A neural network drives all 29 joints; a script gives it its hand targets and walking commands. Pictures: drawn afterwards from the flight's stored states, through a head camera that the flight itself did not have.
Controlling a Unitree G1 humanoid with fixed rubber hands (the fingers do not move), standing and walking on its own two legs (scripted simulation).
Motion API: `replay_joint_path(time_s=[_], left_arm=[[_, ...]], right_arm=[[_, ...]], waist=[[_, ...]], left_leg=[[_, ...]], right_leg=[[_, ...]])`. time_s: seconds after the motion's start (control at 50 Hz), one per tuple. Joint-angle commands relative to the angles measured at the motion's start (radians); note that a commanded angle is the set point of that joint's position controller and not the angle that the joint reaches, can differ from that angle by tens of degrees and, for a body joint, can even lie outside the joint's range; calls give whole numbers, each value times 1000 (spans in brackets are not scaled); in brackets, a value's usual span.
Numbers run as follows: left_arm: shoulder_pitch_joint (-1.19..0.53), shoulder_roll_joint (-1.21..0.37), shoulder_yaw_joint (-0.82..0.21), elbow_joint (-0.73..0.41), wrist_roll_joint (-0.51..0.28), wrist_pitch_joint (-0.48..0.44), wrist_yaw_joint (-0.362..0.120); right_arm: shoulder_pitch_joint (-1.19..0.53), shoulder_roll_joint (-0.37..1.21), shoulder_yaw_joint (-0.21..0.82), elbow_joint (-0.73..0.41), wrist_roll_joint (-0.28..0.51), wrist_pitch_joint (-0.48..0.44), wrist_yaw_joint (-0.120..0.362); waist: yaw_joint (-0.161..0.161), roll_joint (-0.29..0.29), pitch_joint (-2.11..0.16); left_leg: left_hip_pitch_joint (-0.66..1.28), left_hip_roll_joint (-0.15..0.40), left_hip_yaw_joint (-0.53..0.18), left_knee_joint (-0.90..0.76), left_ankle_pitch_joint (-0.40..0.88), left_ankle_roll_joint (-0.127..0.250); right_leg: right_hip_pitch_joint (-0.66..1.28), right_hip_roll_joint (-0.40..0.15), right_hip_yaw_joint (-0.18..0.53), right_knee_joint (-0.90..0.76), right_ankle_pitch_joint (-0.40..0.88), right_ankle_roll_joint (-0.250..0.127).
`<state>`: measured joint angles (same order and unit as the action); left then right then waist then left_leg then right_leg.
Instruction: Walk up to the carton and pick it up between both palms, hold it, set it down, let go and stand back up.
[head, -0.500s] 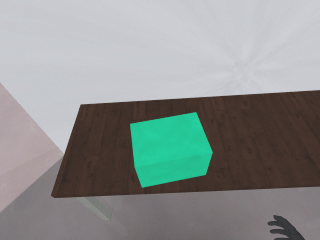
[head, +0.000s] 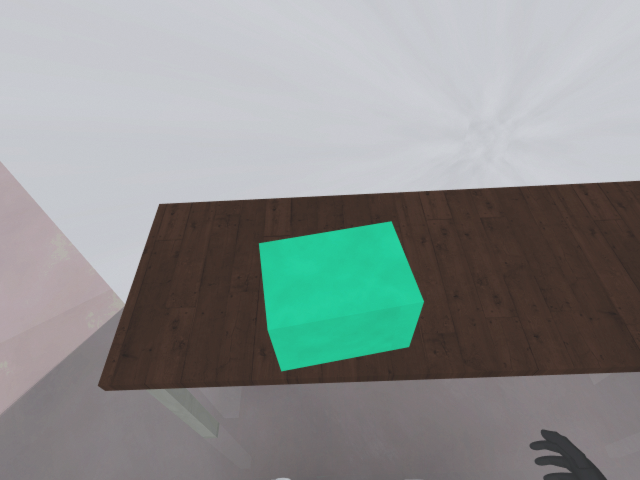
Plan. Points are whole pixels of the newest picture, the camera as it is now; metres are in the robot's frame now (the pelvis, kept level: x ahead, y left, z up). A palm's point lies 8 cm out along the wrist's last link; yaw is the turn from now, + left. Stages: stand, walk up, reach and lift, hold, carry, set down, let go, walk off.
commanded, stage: reach and lift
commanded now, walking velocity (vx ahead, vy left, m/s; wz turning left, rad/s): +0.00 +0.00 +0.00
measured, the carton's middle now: (336, 296) +0.43 -0.01 -0.12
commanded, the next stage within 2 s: none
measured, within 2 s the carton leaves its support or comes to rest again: neither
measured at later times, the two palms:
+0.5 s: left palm (149, 442) +0.20 +0.25 -0.07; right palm (585, 461) +0.16 -0.30 -0.09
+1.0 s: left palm (161, 452) +0.18 +0.23 -0.06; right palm (602, 467) +0.15 -0.30 -0.05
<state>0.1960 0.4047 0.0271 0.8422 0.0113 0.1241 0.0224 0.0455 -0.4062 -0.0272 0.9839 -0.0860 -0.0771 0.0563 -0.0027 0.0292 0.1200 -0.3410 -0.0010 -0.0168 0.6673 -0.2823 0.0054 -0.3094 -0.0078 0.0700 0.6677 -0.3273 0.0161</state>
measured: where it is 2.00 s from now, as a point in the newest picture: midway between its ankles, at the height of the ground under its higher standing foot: outside the picture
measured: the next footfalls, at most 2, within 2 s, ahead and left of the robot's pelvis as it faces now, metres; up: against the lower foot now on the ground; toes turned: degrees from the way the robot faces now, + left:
none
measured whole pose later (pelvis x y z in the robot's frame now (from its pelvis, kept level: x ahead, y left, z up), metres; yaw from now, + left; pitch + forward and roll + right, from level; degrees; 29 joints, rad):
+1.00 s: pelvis +0.01 -0.01 +0.01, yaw -1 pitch -5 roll +0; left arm 0.18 0.20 0.04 0.58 -0.04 -0.09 0.10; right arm 0.17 -0.36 -0.05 0.86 0.17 -0.40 0.13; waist 0.00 -0.01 0.08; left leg -0.25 0.02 -0.02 0.60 -0.27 -0.01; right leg -0.22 0.00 0.07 0.59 -0.30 0.03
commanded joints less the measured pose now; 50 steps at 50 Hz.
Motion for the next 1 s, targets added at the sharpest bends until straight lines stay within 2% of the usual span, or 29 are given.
replay_joint_path(time_s=[0.0, 0.02, 0.04, 0.06, 0.08, 0.1, 0.12, 0.14, 0.16, 0.18, 0.2, 0.24, 0.3, 0.36, 0.42, 0.46, 0.5, 0.56, 0.58, 0.62, 0.66, 0.68, 0.8, 0.82, 0.88, 0.9, 0.92, 0.96, 0.98], left_arm=[[-386, 134, 83, -380, 45, 171, 18], [-380, 147, 79, -395, 42, 195, 9], [-349, 137, 95, -419, 53, 222, 6], [-323, 128, 90, -420, 56, 240, 7], [-289, 127, 116, -424, 72, 254, 6], [-266, 105, 107, -436, 74, 260, 9], [-223, 69, 104, -430, 79, 267, 20], [-182, 51, 105, -429, 91, 275, 25], [-161, 46, 118, -453, 93, 273, 33], [-134, 41, 133, -439, 97, 272, 36], [-102, 30, 147, -456, 102, 271, 38], [-83, 20, 158, -465, 99, 260, 44], [-110, -5, 152, -509, 85, 224, 53], [-96, -32, 117, -526, 45, 159, 54], [-63, -67, 100, -534, 1, 89, 55], [-49, -73, 89, -518, -12, 46, 55], [-18, -83, 87, -492, -14, 11, 56], [4, -93, 82, -446, -9, -20, 49], [-1, -89, 78, -428, -5, -29, 46], [-17, -90, 80, -445, -3, -68, 55], [-27, -101, 67, -432, -7, -92, 61], [-24, -105, 71, -437, 5, -103, 68], [-56, -130, 38, -403, -22, -181, 90], [-60, -141, 31, -390, -31, -199, 93], [-100, -139, 1, -371, -69, -256, 95], [-112, -135, -4, -377, -81, -268, 97], [-130, -139, -16, -382, -89, -282, 105], [-128, -153, -30, -359, -82, -300, 112], [-138, -154, -39, -363, -86, -308, 113]], right_arm=[[-47, -91, -176, -25, -25, -162, 24], [-38, -85, -176, -36, -15, -166, 15], [-17, -85, -168, -64, -6, -171, 10], [-1, -89, -173, -58, 0, -166, 14], [6, -120, -174, -66, 18, -158, 17], [-1, -142, -185, -70, 29, -164, 23], [12, -169, -191, -60, 49, -156, 41], [14, -181, -188, -66, 59, -155, 49], [19, -186, -182, -82, 91, -149, 59], [18, -178, -169, -97, 106, -153, 64], [21, -160, -144, -115, 137, -158, 66], [19, -160, -138, -149, 160, -171, 70], [7, -174, -147, -190, 152, -205, 67], [11, -172, -148, -254, 163, -249, 62], [40, -159, -146, -270, 168, -287, 54], [58, -142, -131, -244, 169, -305, 50], [87, -123, -117, -205, 181, -311, 51], [109, -93, -90, -172, 189, -310, 53], [98, -86, -83, -153, 191, -310, 53], [105, -66, -68, -174, 213, -322, 55], [91, -62, -73, -186, 224, -329, 59], [93, -53, -65, -186, 231, -331, 63], [62, -52, -55, -261, 255, -351, 76], [48, -41, -46, -287, 262, -358, 80], [20, -19, -32, -355, 269, -372, 78], [23, -16, -29, -357, 276, -372, 80], [2, -26, -40, -363, 281, -376, 84], [-2, -31, -23, -359, 293, -373, 92], [-7, -31, -23, -348, 303, -371, 95]], waist=[[-50, -234, -122], [-53, -221, -136], [-43, -191, -138], [-47, -147, -138], [-31, -91, -138], [-28, -25, -152], [-25, 73, -150], [-6, 135, -173], [7, 138, -206], [30, 113, -215], [61, 124, -239], [69, 52, -243], [54, -1, -288], [42, -97, -334], [32, -136, -367], [29, -138, -377], [25, -112, -349], [22, -80, -285], [29, -90, -244], [37, -48, -257], [42, -46, -222], [45, -22, -222], [45, -54, -205], [59, -65, -213], [64, -121, -211], [58, -108, -204], [59, -119, -190], [66, -82, -163], [57, -82, -178]], left_leg=[[501, -16, 49, 147, -105, -52], [540, -10, 53, 139, -74, -52], [534, -11, 58, 108, -65, -47], [478, 4, 57, 59, -66, -51], [412, 4, 61, 20, -54, -48], [333, 23, 54, -30, -67, -45], [229, 50, 48, -106, -57, -47], [151, 68, 45, -165, -57, -41], [113, 73, 42, -192, -45, -42], [116, 59, 53, -187, 24, -45], [145, 46, 59, -176, 88, -53], [242, 17, 65, -144, 183, -62], [281, 15, 48, -124, 272, -67], [333, 16, 37, -127, 332, -62], [371, 9, 28, -134, 389, -59], [363, 6, 27, -143, 385, -52], [379, 7, 28, -163, 386, -57], [382, 0, 36, -196, 361, -52], [369, 1, 39, -210, 335, -42], [358, -6, 43, -215, 334, -43], [363, -8, 49, -229, 310, -42], [363, -3, 48, -233, 309, -44], [307, -7, 56, -257, 194, -30], [304, -8, 59, -262, 175, -28], [277, -14, 67, -265, 91, -1], [274, -14, 67, -273, 55, -2], [259, -10, 64, -280, 26, 1], [241, -9, 59, -292, -13, -1], [243, -7, 59, -287, -19, -4]], right_leg=[[-611, -107, -105, -167, -383, -175], [-620, -93, -118, -177, -331, -165], [-567, -76, -136, -186, -288, -163], [-480, -61, -145, -183, -221, -146], [-375, -46, -153, -172, -156, -139], [-271, -11, -166, -137, -93, -117], [-124, 22, -171, -116, -15, -103], [7, 42, -176, -96, 48, -85], [94, 49, -165, -107, 69, -80], [129, 49, -150, -131, 90, -81], [131, 47, -135, -144, 102, -83], [64, 44, -124, -170, 132, -78], [42, 50, -137, -168, 220, -72], [37, 65, -147, -172, 303, -56], [44, 68, -149, -186, 395, -44], [52, 69, -140, -192, 398, -43], [51, 67, -134, -203, 396, -43], [58, 59, -114, -238, 334, -48], [59, 56, -113, -248, 310, -48], [68, 52, -100, -255, 292, -53], [55, 52, -98, -273, 242, -55], [54, 53, -93, -275, 233, -60], [33, 46, -84, -290, 112, -65], [27, 49, -85, -287, 98, -62], [-4, 38, -73, -292, 25, -52], [-20, 35, -73, -296, -11, -51], [-28, 38, -76, -296, -32, -52], [-35, 38, -78, -291, -63, -58], [-45, 37, -78, -286, -68, -60]])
